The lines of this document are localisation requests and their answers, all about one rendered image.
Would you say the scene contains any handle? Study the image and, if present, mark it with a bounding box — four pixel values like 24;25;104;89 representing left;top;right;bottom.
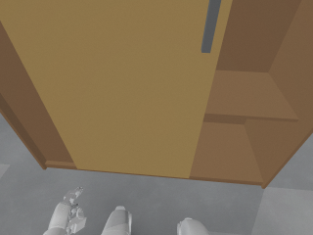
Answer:
201;0;221;53

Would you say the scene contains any robot left shin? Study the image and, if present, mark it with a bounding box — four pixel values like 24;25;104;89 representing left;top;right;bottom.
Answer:
115;206;125;210

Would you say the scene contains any robot right thigh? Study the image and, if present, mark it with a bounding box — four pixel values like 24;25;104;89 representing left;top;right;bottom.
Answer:
177;219;210;235

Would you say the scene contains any wardrobe door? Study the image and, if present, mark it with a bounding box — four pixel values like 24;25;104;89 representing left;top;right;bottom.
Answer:
0;0;233;178
0;21;74;163

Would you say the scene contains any left robot hand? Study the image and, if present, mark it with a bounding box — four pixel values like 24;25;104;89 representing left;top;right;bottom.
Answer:
48;187;87;235

